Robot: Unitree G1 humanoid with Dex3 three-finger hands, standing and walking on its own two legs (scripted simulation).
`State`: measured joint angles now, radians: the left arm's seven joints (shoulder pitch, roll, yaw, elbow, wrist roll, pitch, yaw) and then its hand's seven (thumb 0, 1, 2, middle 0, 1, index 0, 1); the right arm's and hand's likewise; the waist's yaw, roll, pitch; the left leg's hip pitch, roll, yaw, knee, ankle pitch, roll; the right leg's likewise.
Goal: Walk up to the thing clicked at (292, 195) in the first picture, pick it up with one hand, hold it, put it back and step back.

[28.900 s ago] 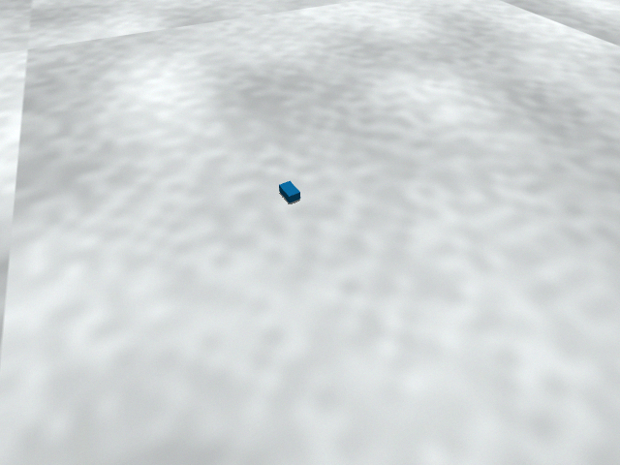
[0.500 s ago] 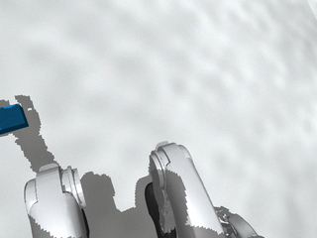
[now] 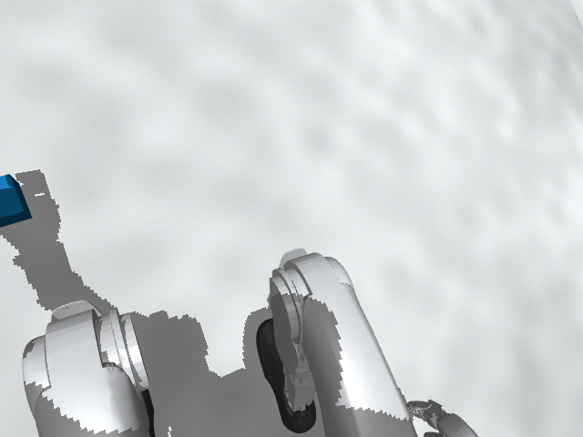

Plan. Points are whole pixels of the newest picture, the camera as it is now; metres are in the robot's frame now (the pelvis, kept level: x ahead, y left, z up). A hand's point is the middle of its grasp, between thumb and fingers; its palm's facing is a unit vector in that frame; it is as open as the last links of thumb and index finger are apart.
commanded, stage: home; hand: left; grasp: from above
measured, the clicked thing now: out of the picture +0.49 +0.33 -0.30
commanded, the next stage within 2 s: none
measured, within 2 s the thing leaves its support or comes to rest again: neither
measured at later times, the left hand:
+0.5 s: hand out of the picture +0.39 +0.32 -0.01, palm faces -0.34 -0.44 -0.83, open 9.1 cm
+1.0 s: hand out of the picture +0.26 +0.25 +0.20, palm faces +0.09 -0.92 -0.39, open 7.4 cm
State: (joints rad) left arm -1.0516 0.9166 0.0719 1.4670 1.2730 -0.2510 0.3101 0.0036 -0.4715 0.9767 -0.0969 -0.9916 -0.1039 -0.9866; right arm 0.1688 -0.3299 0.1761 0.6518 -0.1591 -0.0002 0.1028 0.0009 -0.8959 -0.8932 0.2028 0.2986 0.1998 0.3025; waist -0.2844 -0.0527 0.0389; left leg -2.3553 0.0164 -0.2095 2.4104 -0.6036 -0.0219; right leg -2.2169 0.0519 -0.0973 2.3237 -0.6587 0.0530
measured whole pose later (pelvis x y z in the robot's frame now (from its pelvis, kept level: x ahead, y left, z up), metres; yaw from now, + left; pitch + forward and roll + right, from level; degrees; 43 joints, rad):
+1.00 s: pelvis +0.04 +0.00 +0.29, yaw +10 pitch +22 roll -4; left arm 0.11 0.32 0.04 0.17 0.10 0.33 0.07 0.01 0.90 0.90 -0.21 -0.30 -0.21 -0.31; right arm 0.13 -0.21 0.04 0.55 0.04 -0.09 -0.08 0.01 -0.91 -0.90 0.20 0.30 0.20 0.30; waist -0.06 0.04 -0.18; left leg -1.32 0.04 -0.09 1.48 -0.56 -0.02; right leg -1.22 0.00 -0.05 1.43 -0.60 0.03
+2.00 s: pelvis +0.10 +0.01 +0.39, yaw +12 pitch +10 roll -3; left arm 0.50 0.22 0.03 -0.12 -0.04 0.46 0.02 0.01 0.91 0.90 -0.20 -0.30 -0.20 -0.30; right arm 0.29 -0.22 0.03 0.55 0.00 -0.23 -0.19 0.01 -0.90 -0.90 0.21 0.30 0.20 0.30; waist -0.04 0.05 -0.16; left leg -0.70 0.03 -0.06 1.01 -0.47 -0.02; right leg -0.61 -0.01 -0.05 0.95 -0.50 0.02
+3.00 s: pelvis +0.10 +0.01 +0.39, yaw +12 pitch +10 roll -2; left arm 0.50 0.23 0.03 -0.14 -0.05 0.47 0.02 0.01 0.91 0.90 -0.20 -0.30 -0.20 -0.30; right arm 0.29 -0.23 0.03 0.54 0.01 -0.23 -0.19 0.01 -0.90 -0.90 0.21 0.30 0.20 0.30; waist -0.04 0.05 -0.16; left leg -0.71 0.03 -0.06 1.01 -0.48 -0.02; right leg -0.62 -0.01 -0.04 0.96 -0.50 0.02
